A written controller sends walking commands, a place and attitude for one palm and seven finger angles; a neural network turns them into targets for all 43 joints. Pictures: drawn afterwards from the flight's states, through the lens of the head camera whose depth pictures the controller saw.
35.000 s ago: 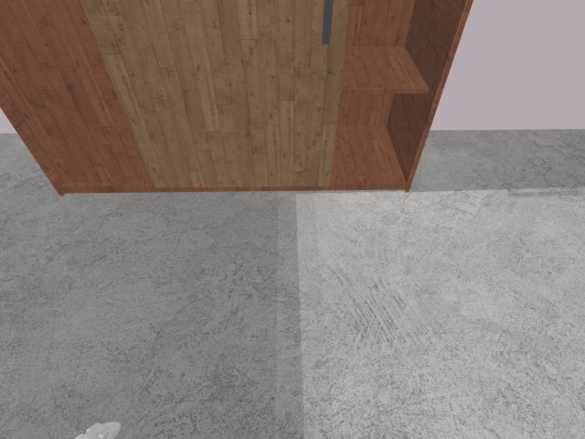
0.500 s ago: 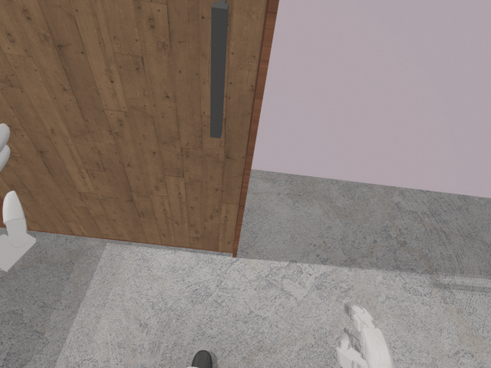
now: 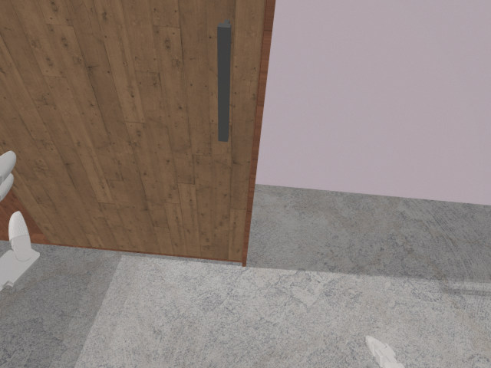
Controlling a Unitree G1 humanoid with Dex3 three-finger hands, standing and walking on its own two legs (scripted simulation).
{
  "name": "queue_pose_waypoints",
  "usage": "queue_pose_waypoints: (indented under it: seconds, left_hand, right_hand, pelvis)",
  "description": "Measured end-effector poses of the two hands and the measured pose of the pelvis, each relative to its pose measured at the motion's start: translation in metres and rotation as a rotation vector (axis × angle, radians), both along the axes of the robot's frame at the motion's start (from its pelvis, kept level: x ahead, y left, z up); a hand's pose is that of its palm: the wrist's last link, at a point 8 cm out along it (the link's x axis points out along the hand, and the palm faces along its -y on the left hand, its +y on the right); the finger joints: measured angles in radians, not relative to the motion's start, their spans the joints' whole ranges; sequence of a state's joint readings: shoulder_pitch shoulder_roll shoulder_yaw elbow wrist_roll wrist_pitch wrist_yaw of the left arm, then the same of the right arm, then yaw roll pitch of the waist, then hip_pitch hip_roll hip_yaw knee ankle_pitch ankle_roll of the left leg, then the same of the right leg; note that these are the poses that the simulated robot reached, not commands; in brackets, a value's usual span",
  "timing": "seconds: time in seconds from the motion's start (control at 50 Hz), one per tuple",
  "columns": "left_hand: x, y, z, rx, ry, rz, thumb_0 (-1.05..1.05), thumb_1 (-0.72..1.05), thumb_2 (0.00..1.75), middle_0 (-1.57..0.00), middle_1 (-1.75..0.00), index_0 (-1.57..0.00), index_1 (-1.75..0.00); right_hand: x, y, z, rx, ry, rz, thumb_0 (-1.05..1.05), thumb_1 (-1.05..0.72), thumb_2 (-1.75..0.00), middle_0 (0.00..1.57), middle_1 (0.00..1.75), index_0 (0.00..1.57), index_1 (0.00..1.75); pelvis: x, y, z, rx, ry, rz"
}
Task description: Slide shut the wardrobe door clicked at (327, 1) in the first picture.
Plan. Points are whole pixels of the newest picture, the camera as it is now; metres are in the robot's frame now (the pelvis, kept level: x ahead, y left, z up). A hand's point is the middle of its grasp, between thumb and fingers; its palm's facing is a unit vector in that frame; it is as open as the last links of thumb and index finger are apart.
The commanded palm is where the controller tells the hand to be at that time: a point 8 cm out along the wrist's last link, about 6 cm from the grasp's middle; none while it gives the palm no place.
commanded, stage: stop stepping back and stand still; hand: left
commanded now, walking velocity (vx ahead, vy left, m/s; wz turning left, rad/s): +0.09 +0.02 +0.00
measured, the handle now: (225, 85) +0.71 +0.10 +0.14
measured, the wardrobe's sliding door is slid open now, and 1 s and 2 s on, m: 0.00 0.00 0.00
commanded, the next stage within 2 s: let the arm hang, fingers relaxed in 0.68 s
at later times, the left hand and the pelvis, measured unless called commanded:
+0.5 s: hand (16, 246) +0.21 +0.30 +0.16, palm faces +0.47 -0.77 -0.43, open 7.4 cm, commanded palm +0.16 +0.33 +0.18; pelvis +0.03 +0.03 +0.00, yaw +2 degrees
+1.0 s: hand out of the picture +0.12 +0.25 -0.12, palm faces +0.05 -0.95 -0.30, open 7.4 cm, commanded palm none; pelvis +0.00 +0.03 +0.00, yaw +3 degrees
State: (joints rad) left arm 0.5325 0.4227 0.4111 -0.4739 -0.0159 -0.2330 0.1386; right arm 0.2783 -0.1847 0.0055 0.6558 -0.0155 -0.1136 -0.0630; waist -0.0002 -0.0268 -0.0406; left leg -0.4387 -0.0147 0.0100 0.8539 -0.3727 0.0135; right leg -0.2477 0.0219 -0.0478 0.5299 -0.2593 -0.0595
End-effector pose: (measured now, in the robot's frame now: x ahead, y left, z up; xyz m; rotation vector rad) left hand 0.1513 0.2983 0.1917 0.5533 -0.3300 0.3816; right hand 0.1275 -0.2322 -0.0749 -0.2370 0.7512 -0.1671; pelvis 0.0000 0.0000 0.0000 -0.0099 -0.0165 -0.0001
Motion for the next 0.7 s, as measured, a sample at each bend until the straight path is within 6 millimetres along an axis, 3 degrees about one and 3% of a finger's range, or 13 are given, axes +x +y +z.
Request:
queue_pose_waypoints:
  seconds: [0.18,0.32,0.54,0.7]
  left_hand:
    - [0.004,0.024,-0.012,-0.077,-0.055,0.070,0.01,0.89,0.89,-0.21,-0.30,-0.21,-0.31]
    - [0.011,0.016,0.000,-0.001,-0.004,0.047,0.02,0.89,0.89,-0.21,-0.30,-0.21,-0.30]
    - [0.020,0.036,-0.014,-0.060,0.079,0.091,0.02,0.89,0.89,-0.21,-0.30,-0.21,-0.31]
    - [0.022,0.031,-0.006,-0.047,0.066,0.043,0.02,0.89,0.89,-0.21,-0.30,-0.21,-0.30]
  right_hand:
    - [0.017,0.013,-0.008,-0.034,-0.010,0.018,0.01,-0.90,-0.90,0.20,0.30,0.21,0.30]
    - [0.036,0.033,-0.004,0.049,-0.044,0.065,0.01,-0.90,-0.90,0.20,0.30,0.21,0.30]
    - [0.060,0.034,0.005,0.006,-0.027,0.058,0.01,-0.90,-0.90,0.20,0.30,0.21,0.30]
    - [0.070,0.039,0.019,0.006,-0.083,0.063,0.01,-0.90,-0.90,0.20,0.30,0.21,0.30]
  pelvis:
    - [0.006,0.018,-0.011,0.010,-0.021,0.023]
    - [0.014,0.013,-0.003,0.003,-0.012,0.037]
    - [0.026,0.027,0.004,0.007,-0.002,0.028]
    - [0.024,0.028,0.007,0.002,0.004,0.027]
